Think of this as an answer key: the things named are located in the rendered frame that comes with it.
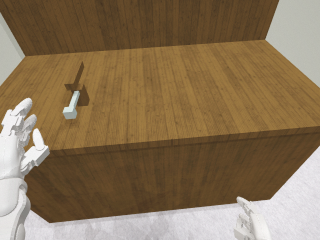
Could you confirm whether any robot right hand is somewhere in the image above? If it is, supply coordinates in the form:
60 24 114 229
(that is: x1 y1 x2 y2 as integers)
233 196 273 240

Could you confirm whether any robot left forearm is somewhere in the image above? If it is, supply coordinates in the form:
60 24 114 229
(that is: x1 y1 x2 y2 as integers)
0 177 31 240

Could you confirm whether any tap lever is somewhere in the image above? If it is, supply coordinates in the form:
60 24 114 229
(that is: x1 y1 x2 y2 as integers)
62 90 80 120

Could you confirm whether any counter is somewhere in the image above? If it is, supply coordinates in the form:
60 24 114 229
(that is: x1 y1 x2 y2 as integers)
0 0 320 223

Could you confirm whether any robot left hand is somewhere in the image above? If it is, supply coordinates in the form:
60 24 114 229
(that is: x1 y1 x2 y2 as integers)
0 98 50 180

